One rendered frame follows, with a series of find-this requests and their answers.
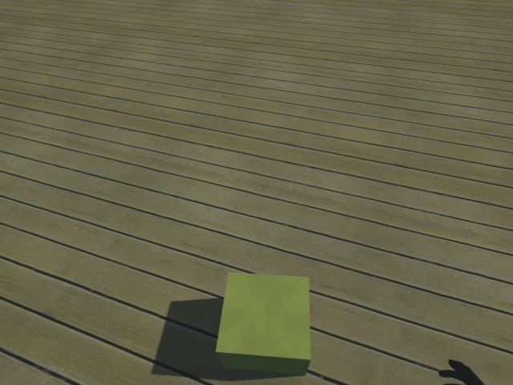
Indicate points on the robot right hand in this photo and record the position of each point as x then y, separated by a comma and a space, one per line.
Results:
462, 373

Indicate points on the carton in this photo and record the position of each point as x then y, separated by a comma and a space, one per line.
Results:
265, 324

